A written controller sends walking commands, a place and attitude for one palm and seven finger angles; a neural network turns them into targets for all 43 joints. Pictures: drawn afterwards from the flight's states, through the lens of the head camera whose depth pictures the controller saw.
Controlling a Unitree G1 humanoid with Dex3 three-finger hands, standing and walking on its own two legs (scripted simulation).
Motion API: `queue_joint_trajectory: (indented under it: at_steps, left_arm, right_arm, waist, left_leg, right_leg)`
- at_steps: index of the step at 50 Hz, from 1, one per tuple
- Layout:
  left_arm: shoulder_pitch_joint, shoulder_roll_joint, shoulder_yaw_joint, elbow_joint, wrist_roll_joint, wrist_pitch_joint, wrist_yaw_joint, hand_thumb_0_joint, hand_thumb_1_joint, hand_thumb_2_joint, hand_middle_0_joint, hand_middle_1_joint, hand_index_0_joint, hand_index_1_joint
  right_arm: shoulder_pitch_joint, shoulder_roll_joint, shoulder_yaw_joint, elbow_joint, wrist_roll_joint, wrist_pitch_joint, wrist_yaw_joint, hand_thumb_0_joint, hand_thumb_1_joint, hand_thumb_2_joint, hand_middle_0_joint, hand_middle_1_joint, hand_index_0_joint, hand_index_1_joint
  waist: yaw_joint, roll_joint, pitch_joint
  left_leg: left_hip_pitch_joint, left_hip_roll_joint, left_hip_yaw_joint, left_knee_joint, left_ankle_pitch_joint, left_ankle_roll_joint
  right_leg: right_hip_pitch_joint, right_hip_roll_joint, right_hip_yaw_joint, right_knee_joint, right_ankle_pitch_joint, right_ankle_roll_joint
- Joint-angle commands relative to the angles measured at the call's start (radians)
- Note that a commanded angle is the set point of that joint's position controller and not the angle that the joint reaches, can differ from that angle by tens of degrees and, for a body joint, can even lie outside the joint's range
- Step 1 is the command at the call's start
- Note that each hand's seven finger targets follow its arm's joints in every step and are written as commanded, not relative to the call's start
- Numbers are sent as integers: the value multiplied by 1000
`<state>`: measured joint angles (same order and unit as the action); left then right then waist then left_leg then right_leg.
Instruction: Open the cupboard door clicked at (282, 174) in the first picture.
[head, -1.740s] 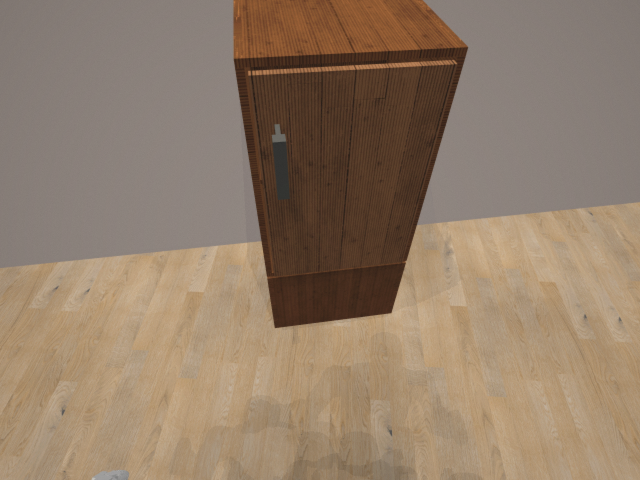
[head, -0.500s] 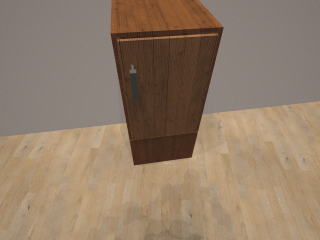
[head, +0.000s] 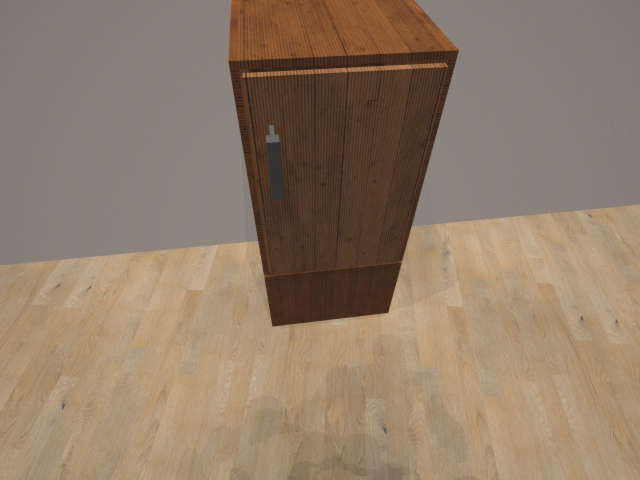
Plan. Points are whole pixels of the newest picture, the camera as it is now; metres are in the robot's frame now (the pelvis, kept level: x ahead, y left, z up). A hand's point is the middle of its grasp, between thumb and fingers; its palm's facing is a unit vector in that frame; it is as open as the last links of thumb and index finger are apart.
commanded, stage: turn to face it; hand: left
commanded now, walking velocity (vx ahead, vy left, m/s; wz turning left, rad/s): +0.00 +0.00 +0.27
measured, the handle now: (274, 162) +0.70 +0.14 -0.02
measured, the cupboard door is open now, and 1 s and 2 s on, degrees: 0 0 0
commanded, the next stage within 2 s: take the last steps up to it in 0.34 s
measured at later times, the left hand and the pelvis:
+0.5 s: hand out of the picture -0.02 +0.21 -0.18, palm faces +0.13 -0.96 -0.25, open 7.4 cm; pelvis -0.02 +0.00 -0.01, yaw +5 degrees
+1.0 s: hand out of the picture +0.10 +0.14 -0.18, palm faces +0.13 -0.97 -0.21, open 7.3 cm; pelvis +0.09 -0.05 -0.02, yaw +6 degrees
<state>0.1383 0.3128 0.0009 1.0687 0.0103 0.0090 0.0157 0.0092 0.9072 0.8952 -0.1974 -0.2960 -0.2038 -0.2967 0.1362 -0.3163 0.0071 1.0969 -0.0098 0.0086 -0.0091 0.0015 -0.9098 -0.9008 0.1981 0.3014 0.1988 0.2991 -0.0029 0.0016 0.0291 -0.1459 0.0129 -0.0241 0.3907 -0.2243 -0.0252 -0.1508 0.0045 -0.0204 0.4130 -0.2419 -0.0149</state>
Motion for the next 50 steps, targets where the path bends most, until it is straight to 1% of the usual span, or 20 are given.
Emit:
queue_joint_trajectory:
  at_steps: [1,12,20,23,25,27,30,31,32,33,34,36,39,42,44,45,46,47,48,50]
  left_arm:
    - [36,121,30,-57,-2,-5,13,0,900,900,-200,-300,-200,-300]
    - [71,82,52,-103,3,9,19,0,900,900,-200,-300,-200,-300]
    - [131,7,58,-113,6,9,21,0,900,900,-200,-300,-200,-300]
    - [182,-3,56,-92,11,-1,17,0,900,900,-200,-300,-200,-300]
    - [201,25,57,-74,19,-5,9,0,900,900,-200,-300,-200,-300]
    - [210,47,61,-65,17,-4,9,0,900,900,-200,-300,-200,-300]
    - [182,21,53,-46,15,-10,2,0,900,900,-200,-300,-200,-300]
    - [167,1,50,-44,14,-8,-3,0,900,900,-200,-300,-200,-300]
    - [174,-36,42,-49,9,-8,-12,0,900,900,-200,-300,-200,-300]
    - [161,-60,38,-66,11,-12,-22,0,900,900,-200,-300,-200,-300]
    - [103,-55,42,-91,25,-9,-25,0,900,900,-200,-300,-200,-300]
    - [87,-44,56,-101,29,-12,-35,0,900,900,-200,-300,-200,-300]
    - [137,-79,57,-87,17,-15,-51,0,900,900,-200,-300,-200,-300]
    - [157,-103,58,-78,12,-14,-56,0,900,900,-200,-300,-200,-300]
    - [234,-99,64,-46,15,-18,-54,0,900,900,-200,-300,-200,-300]
    - [305,-68,75,-20,18,-23,-48,0,900,900,-200,-300,-200,-300]
    - [375,6,91,3,23,-35,-36,0,900,900,-200,-300,-200,-300]
    - [424,82,105,10,19,-38,-23,0,900,900,-200,-300,-200,-300]
    - [427,64,98,12,10,-36,-12,0,900,900,-200,-300,-200,-300]
    - [288,1,80,-11,15,-35,1,0,900,900,-200,-300,-200,-300]
  right_arm:
    - [23,-86,-21,-57,-3,-7,-6,0,-900,-900,200,300,200,300]
    - [68,-40,-42,-99,-6,8,-5,0,-900,-900,200,300,200,300]
    - [84,-54,-59,-134,-7,2,-12,0,-900,-900,200,300,200,300]
    - [94,-20,-52,-136,-9,0,-12,0,-900,-900,200,300,200,300]
    - [112,23,-43,-125,-16,3,-11,0,-900,-900,200,300,200,300]
    - [127,51,-44,-117,-22,6,-9,0,-900,-900,200,300,200,300]
    - [199,79,-40,-72,-23,-8,-5,0,-900,-900,200,300,200,300]
    - [252,74,-40,-51,-23,-15,-7,0,-900,-900,200,300,200,300]
    - [293,32,-47,-36,-26,-23,-15,0,-900,-900,200,300,200,300]
    - [341,-32,-67,-28,-28,-29,-22,0,-900,-900,200,300,200,300]
    - [368,-69,-78,-22,-28,-36,-29,0,-900,-900,200,300,200,300]
    - [330,-46,-70,-33,-25,-49,-38,0,-900,-900,200,300,200,300]
    - [260,-42,-72,-46,-23,-66,-43,0,-900,-900,200,300,200,300]
    - [231,-48,-83,-38,-26,-59,-41,0,-900,-900,200,300,200,300]
    - [230,-48,-89,-28,-25,-48,-38,0,-900,-900,200,300,200,300]
    - [233,-31,-90,-22,-21,-45,-34,0,-900,-900,200,300,200,300]
    - [256,29,-78,-31,-13,-46,-27,0,-900,-900,200,300,200,300]
    - [210,91,-59,-74,-9,-47,-22,0,-900,-900,200,300,200,300]
    - [153,62,-63,-90,-12,-37,-23,0,-900,-900,200,300,200,300]
    - [110,67,-69,-86,-17,-39,-14,0,-900,-900,200,300,200,300]
  waist:
    - [7,-10,-62]
    - [5,-24,-22]
    - [23,114,-26]
    - [30,50,-75]
    - [26,-99,-37]
    - [21,-210,38]
    - [-34,-70,79]
    - [-52,-14,98]
    - [-58,98,124]
    - [-74,211,118]
    - [-91,237,160]
    - [-62,157,179]
    - [-21,138,60]
    - [-9,169,31]
    - [24,86,12]
    - [56,34,-11]
    - [84,-148,-41]
    - [107,-341,-45]
    - [117,-276,-30]
    - [58,-129,62]
  left_leg:
    - [-40,81,-60,17,234,26]
    - [-143,55,-102,94,131,47]
    - [-231,131,-299,-30,70,122]
    - [-239,84,-229,21,-26,100]
    - [-294,-1,-107,129,-248,64]
    - [-276,-7,17,297,-201,49]
    - [-104,25,57,206,-177,57]
    - [-62,46,8,101,-206,68]
    - [-34,134,-142,-31,-283,103]
    - [1,268,-367,-178,-414,166]
    - [-1,345,-479,-258,-411,225]
    - [-27,364,-418,-250,-235,244]
    - [19,307,-219,-180,40,212]
    - [-46,263,-105,-118,65,168]
    - [-120,220,-60,-14,-10,120]
    - [-195,180,-19,93,-79,90]
    - [-357,97,85,323,-182,50]
    - [-497,19,145,584,-421,34]
    - [-508,55,72,720,-411,49]
    - [-503,114,49,793,-287,49]
  right_leg:
    - [20,-154,95,-14,246,1]
    - [-64,-164,69,28,37,-11]
    - [-36,-70,-14,150,-57,24]
    - [28,-103,24,64,-109,12]
    - [12,-185,135,-85,-371,-28]
    - [-94,-294,257,-229,-546,-88]
    - [-235,-232,123,-137,-448,-88]
    - [-269,-165,48,-40,-398,-67]
    - [-330,-81,-25,104,-321,-33]
    - [-404,-13,-105,298,-255,-6]
    - [-490,-22,-59,466,-280,-6]
    - [-529,-87,38,601,-223,-6]
    - [-413,-99,14,478,-169,15]
    - [-230,-66,-57,273,-123,20]
    - [-52,-13,-118,116,14,21]
    - [80,-27,-86,49,30,11]
    - [234,-181,113,-33,-99,-45]
    - [248,-370,408,-176,-171,-136]
    - [162,-385,459,-234,-241,-184]
    - [10,-349,370,-224,-216,-224]
